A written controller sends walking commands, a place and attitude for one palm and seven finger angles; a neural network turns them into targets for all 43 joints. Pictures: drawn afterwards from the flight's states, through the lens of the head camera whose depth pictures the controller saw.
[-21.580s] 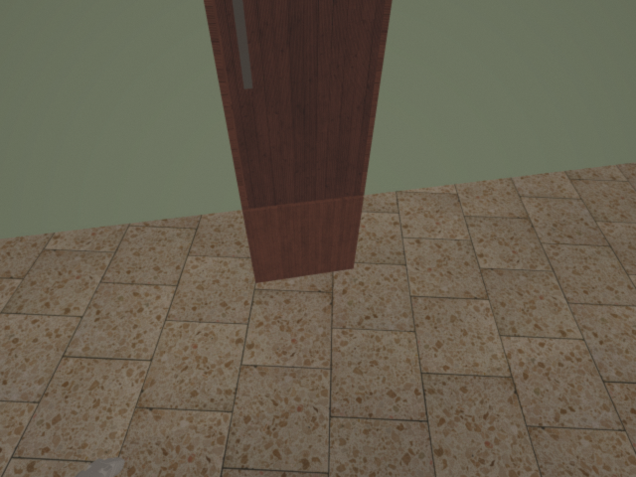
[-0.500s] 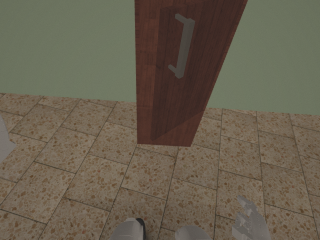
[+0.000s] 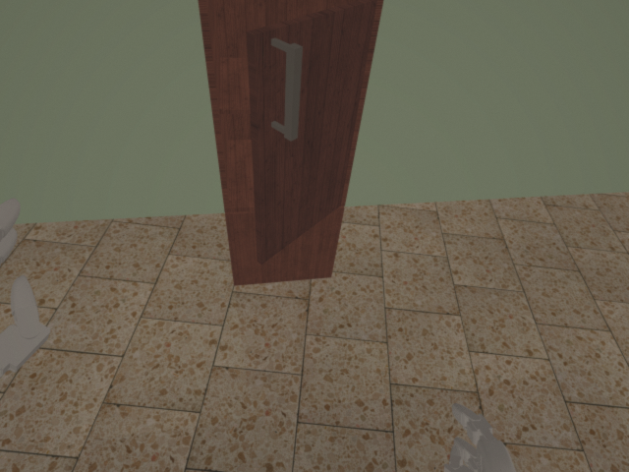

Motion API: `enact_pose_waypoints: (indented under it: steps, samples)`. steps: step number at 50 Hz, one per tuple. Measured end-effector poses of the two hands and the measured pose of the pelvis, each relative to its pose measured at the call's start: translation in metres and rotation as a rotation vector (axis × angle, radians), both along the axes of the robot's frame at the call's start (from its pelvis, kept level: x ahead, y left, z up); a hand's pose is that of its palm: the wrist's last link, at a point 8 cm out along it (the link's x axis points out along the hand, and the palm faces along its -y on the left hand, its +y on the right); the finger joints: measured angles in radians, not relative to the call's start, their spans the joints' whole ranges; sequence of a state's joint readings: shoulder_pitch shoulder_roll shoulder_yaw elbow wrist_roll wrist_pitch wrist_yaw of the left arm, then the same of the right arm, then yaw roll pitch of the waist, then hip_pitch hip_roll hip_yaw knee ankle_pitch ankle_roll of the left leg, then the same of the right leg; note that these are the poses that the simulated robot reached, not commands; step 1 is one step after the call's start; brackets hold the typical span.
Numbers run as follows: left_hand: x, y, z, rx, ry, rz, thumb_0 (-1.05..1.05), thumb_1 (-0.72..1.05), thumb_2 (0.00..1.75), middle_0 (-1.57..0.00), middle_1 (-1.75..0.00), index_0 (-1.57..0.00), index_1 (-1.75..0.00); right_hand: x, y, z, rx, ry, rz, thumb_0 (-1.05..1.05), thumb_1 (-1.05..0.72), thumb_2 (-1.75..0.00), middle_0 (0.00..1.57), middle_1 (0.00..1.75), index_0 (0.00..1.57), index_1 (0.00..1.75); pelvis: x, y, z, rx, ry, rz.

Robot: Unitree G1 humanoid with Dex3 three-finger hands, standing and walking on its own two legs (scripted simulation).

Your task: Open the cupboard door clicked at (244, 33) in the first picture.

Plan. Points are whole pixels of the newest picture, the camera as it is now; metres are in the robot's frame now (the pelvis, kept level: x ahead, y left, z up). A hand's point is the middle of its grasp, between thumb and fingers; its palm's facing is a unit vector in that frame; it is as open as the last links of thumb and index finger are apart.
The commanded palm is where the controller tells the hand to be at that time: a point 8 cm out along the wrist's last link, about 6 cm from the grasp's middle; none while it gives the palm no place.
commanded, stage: stop stepping back and stand still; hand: left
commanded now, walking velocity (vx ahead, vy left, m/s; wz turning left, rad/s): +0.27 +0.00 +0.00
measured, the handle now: (284, 91) +0.71 +0.07 +0.14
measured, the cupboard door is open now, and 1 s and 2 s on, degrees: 39 39 39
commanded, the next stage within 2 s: let the arm hang, fingers relaxed in 0.36 s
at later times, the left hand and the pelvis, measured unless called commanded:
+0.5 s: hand (46, 366) +0.18 +0.24 +0.15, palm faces +0.34 -0.79 -0.51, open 7.4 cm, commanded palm none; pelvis -0.03 +0.00 -0.01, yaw +0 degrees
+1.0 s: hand out of the picture -0.10 +0.19 -0.17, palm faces +0.09 -0.97 -0.21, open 7.2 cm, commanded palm none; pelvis -0.03 +0.02 +0.00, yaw +3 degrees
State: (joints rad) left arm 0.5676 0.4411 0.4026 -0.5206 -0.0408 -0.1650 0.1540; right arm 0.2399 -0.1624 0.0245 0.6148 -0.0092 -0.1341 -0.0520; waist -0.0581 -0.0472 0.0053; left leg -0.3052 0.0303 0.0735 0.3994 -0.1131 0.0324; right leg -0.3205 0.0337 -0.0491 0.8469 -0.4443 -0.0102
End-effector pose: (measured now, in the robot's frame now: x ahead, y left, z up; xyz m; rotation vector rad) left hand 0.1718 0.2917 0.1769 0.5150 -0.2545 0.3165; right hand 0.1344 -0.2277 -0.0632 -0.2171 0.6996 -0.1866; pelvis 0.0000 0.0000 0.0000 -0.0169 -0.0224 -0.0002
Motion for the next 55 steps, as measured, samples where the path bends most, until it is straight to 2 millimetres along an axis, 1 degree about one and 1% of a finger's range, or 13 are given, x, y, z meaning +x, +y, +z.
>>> enact_pose_waypoints:
  steps: [6, 13, 17, 24, 26, 28, 30, 33, 36, 40, 45, 50, 55]
  samples:
    - [-0.038, -0.02, 0.018, 0.15, 0.017, -0.021, 0.01, 0.89, 0.9, -0.21, -0.3, -0.21, -0.3, -0.036, -0.024, -0.018, -0.002, 0.056, -0.021, 0.01, -0.9, -0.9, 0.21, 0.3, 0.2, 0.3, -0.024, -0.015, -0.006, 0.034, 0.025, 0.001]
    - [-0.053, -0.008, 0.011, 0.053, -0.005, 0.123, 0.01, 0.88, 0.9, -0.21, -0.3, -0.21, -0.3, -0.061, -0.044, -0.035, 0.014, 0.134, -0.048, 0.02, -0.9, -0.9, 0.2, 0.3, 0.2, 0.3, -0.032, -0.018, 0.0, 0.052, 0.013, -0.023]
    - [-0.044, -0.015, 0.0, 0.0, 0.025, 0.123, 0.01, 0.89, 0.9, -0.21, -0.3, -0.21, -0.3, -0.062, -0.048, -0.032, 0.007, 0.12, -0.06, 0.02, -0.9, -0.9, 0.2, 0.3, 0.2, 0.3, -0.033, -0.016, 0.005, 0.071, 0.007, -0.015]
    - [-0.033, -0.018, 0.009, 0.066, -0.02, 0.014, 0.01, 0.89, 0.9, -0.21, -0.3, -0.21, -0.3, -0.041, -0.037, -0.022, -0.015, 0.043, -0.028, 0.02, -0.9, -0.9, 0.2, 0.29, 0.2, 0.3, -0.028, -0.004, -0.002, 0.05, 0.02, -0.014]
    - [-0.018, -0.005, -0.031, 0.049, 0.133, 0.012, 0.0, 0.89, 0.9, -0.21, -0.3, -0.2, -0.3, -0.032, -0.034, -0.039, -0.001, 0.074, 0.025, 0.01, -0.9, -0.9, 0.2, 0.29, 0.2, 0.3, -0.03, 0.005, -0.013, 0.031, 0.041, 0.013]
    - [-0.01, 0.005, -0.095, -0.047, 0.378, 0.065, 0.0, 0.89, 0.9, -0.2, -0.3, -0.2, -0.3, -0.029, -0.027, -0.058, 0.018, 0.135, 0.055, 0.01, -0.9, -0.9, 0.2, 0.29, 0.2, 0.3, -0.034, 0.008, -0.021, 0.052, 0.048, 0.032]
    - [-0.02, 0.004, -0.165, -0.163, 0.641, 0.124, 0.0, 0.9, 0.9, -0.2, -0.3, -0.2, -0.3, -0.03, -0.019, -0.072, 0.041, 0.18, 0.081, 0.01, -0.9, -0.9, 0.2, 0.29, 0.2, 0.3, -0.037, 0.007, -0.025, 0.07, 0.043, 0.043]
    - [-0.068, -0.022, -0.251, -0.315, 1.008, 0.17, 0.0, 0.91, 0.9, -0.2, -0.29, -0.19, -0.3, -0.041, -0.007, -0.085, 0.085, 0.26, 0.082, 0.01, -0.9, -0.9, 0.2, 0.29, 0.2, 0.3, -0.038, 0.004, -0.025, 0.061, 0.019, 0.053]
    - [-0.134, -0.059, -0.304, -0.456, 1.3, 0.176, 0.01, 0.91, 0.9, -0.2, -0.29, -0.19, -0.3, -0.06, 0.003, -0.088, 0.104, 0.377, 0.066, 0.01, -0.9, -0.9, 0.2, 0.29, 0.2, 0.3, -0.035, 0.002, -0.018, 0.048, 0.011, 0.053]
    - [-0.203, -0.06, -0.327, -0.571, 1.471, 0.32, -0.01, 1.0, 0.9, -0.21, -0.3, -0.2, -0.3, -0.093, 0.011, -0.088, 0.087, 0.526, 0.04, 0.01, -0.91, -0.9, 0.2, 0.29, 0.2, 0.3, -0.032, 0.002, -0.014, 0.017, 0.009, 0.069]
    - [-0.259, -0.055, -0.324, -0.611, 1.637, 0.397, -0.01, 0.98, 0.9, -0.21, -0.3, -0.2, -0.3, -0.126, 0.007, -0.081, 0.044, 0.653, -0.003, 0.0, -0.93, -0.9, 0.2, 0.3, 0.2, 0.3, -0.032, 0.009, -0.004, 0.015, 0.003, 0.061]
    - [-0.28, -0.05, -0.317, -0.608, 1.701, 0.409, 0.0, 0.94, 0.9, -0.2, -0.29, -0.2, -0.3, -0.149, 0.013, -0.08, 0.051, 0.704, -0.026, 0.01, -0.92, -0.9, 0.2, 0.29, 0.2, 0.3, -0.034, 0.018, 0.001, 0.014, 0.0, 0.057]
    - [-0.269, -0.044, -0.316, -0.591, 1.674, 0.383, 0.0, 0.92, 0.9, -0.2, -0.29, -0.2, -0.3, -0.164, 0.026, -0.082, 0.081, 0.716, -0.033, 0.01, -0.91, -0.9, 0.2, 0.29, 0.2, 0.3, -0.038, 0.024, 0.003, 0.015, -0.005, 0.051]
